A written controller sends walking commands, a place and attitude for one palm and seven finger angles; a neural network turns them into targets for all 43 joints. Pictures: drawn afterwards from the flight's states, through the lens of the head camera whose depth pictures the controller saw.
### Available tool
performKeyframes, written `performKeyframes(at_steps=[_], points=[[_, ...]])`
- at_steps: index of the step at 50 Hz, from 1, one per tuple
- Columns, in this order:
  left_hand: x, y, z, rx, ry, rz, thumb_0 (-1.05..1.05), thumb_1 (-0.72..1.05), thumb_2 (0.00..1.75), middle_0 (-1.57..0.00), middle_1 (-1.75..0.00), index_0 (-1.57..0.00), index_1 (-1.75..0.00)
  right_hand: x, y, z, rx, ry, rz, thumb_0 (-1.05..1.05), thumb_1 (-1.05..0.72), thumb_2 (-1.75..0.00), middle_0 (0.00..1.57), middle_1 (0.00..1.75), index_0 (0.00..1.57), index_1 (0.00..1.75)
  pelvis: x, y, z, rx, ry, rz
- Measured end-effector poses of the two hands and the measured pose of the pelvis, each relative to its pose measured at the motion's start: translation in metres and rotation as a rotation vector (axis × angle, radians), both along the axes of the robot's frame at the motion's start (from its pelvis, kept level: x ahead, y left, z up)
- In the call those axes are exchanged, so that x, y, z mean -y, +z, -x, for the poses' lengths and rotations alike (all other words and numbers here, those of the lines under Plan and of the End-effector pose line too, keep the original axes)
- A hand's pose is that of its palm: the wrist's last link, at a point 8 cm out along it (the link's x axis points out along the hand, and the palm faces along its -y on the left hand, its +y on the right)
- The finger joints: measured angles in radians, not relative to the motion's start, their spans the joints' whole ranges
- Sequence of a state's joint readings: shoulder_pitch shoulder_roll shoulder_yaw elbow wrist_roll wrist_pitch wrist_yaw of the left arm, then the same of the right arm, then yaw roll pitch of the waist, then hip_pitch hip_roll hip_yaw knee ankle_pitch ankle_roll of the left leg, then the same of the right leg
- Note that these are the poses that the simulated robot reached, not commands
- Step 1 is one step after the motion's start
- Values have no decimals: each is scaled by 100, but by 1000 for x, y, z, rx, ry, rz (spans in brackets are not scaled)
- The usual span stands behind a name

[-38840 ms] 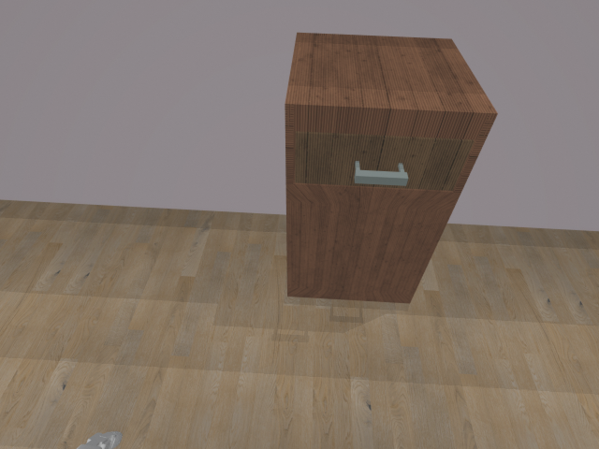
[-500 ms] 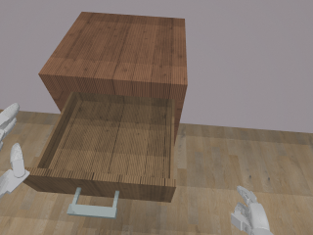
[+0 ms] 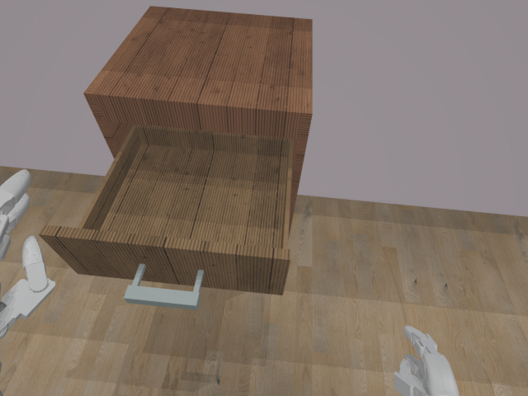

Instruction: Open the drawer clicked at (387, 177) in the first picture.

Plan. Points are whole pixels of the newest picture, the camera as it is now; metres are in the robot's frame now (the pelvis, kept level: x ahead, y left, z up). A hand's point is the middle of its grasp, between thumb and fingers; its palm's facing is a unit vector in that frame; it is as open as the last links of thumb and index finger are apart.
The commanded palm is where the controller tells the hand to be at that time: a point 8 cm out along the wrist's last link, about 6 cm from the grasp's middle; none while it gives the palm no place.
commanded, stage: step back with the hand held close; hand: left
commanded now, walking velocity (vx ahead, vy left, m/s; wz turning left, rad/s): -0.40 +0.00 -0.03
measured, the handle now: (166, 285) +0.31 +0.18 -0.09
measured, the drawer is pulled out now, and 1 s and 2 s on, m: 0.30 0.30 0.30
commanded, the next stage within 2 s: stop stepping back and stand still in 0.20 s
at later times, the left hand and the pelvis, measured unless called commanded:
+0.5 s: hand out of the picture +0.08 +0.24 +0.16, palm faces +0.36 -0.83 -0.42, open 7.4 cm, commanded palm +0.02 +0.28 +0.18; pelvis -0.12 +0.01 +0.00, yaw -1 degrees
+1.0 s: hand out of the picture +0.05 +0.21 +0.15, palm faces +0.25 -0.86 -0.44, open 7.4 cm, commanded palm -0.01 +0.27 +0.18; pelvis -0.15 -0.01 +0.01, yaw -3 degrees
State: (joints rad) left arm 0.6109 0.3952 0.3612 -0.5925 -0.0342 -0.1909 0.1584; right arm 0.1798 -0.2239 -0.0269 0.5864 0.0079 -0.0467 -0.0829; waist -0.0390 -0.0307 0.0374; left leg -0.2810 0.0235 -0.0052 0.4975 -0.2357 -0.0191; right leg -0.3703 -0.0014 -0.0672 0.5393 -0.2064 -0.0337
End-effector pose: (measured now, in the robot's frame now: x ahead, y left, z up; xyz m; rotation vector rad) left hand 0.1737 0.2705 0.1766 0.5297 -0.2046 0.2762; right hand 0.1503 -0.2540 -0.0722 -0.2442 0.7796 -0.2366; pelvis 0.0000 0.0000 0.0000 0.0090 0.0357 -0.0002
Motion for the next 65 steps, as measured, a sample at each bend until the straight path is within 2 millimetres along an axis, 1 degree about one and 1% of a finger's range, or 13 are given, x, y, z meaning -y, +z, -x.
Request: performKeyframes(at_steps=[5,12,18,23,32,38,45,50,55,57,59,61,65], points=[[-1,3,26,-14,-23,-60,1,89,90,-21,-30,-21,-30,-5,1,16,50,7,-26,1,-91,-90,20,30,20,30,1,-4,26,6,-30,-17],[16,16,68,90,-18,-66,1,89,90,-21,-30,-22,-30,-13,-12,39,86,42,-92,1,-90,-90,20,30,20,30,9,-13,56,22,-21,-17],[3,4,97,64,41,27,1,89,90,-21,-30,-22,-30,-16,-5,79,17,38,-69,1,-90,-90,20,30,20,30,4,-1,81,15,-24,-43],[-9,-8,120,41,44,34,1,89,90,-21,-30,-21,-30,-17,1,115,23,46,16,1,-90,-90,20,30,20,30,-7,-5,110,24,-15,-3],[-3,23,158,114,23,-19,1,89,90,-21,-30,-21,-30,-24,-6,173,25,-7,-72,1,-90,-90,20,30,20,30,-2,1,133,45,-41,4],[10,23,156,104,32,-31,1,89,90,-21,-30,-21,-30,-15,-27,187,-27,2,-127,1,-90,-90,20,30,20,30,11,-1,154,41,-35,29],[23,-1,158,-28,-18,50,1,89,90,-21,-30,-21,-30,12,-3,200,-44,-64,-80,1,-90,-90,21,30,20,30,15,12,156,10,-66,-15],[19,-5,157,-29,-59,42,1,89,90,-21,-30,-22,-30,24,10,191,-11,-61,24,1,-90,-90,20,30,20,30,8,6,153,2,-50,17],[10,9,152,25,-75,-18,1,89,90,-22,-30,-22,-30,14,14,170,44,-41,25,1,-91,-90,20,30,19,30,2,3,152,16,-62,-9],[4,-10,141,-42,-57,-44,1,89,90,-21,-30,-21,-30,7,3,162,49,8,-12,1,-91,-90,20,30,19,30,-1,1,152,3,-47,-5],[-4,-59,127,-232,13,37,0,89,90,-21,-30,-21,-30,-1,-15,159,7,40,-60,1,-91,-90,20,30,19,30,-4,-2,154,-2,-31,-8],[-4,-121,125,-460,82,139,0,90,90,-20,-30,-21,-30,-9,-32,161,-40,58,-107,1,-91,-90,20,30,19,30,-3,-6,155,7,-26,-19],[26,-234,172,-927,120,312,0,91,90,-20,-30,-20,-29,-24,-51,186,-163,49,-174,1,-91,-90,20,30,20,30,2,-6,153,39,-15,-5]])
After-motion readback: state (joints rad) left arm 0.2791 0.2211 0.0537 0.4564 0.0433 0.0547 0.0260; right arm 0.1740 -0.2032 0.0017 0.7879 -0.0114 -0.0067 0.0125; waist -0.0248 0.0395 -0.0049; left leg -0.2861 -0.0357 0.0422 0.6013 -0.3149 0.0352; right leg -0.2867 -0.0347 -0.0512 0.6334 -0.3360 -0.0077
